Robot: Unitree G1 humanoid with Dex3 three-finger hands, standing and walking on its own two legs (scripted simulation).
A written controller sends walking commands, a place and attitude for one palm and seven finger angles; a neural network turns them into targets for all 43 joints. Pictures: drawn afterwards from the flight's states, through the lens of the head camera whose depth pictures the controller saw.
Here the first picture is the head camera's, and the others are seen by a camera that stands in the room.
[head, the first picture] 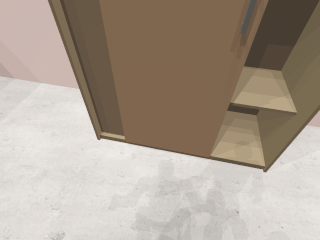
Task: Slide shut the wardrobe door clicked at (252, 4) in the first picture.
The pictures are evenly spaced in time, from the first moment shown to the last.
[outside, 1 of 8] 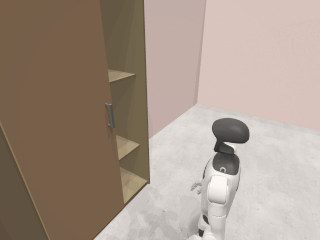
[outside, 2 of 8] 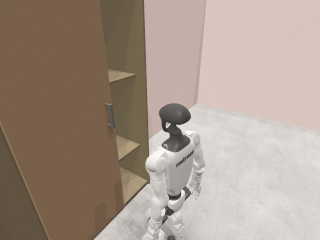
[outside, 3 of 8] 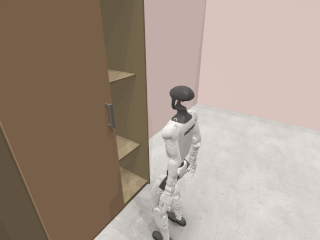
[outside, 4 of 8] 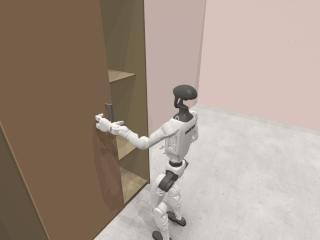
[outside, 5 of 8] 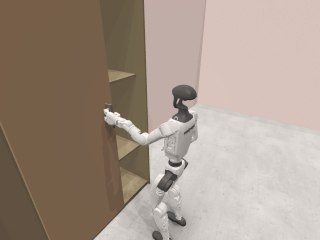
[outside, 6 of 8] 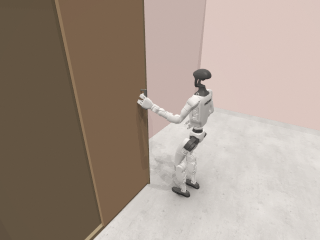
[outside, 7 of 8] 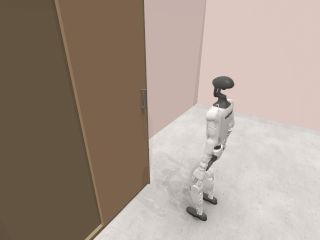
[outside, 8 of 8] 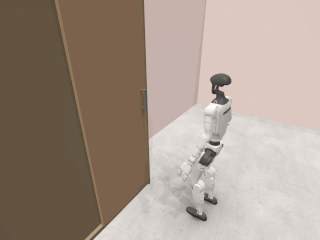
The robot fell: no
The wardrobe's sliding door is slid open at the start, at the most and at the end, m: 0.39 0.39 0.00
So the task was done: yes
